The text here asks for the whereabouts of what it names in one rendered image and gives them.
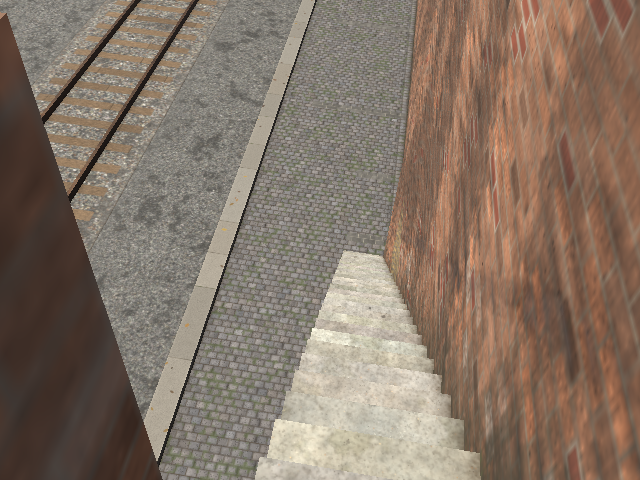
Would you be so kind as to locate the stairs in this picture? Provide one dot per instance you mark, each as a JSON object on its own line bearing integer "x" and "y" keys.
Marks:
{"x": 365, "y": 404}

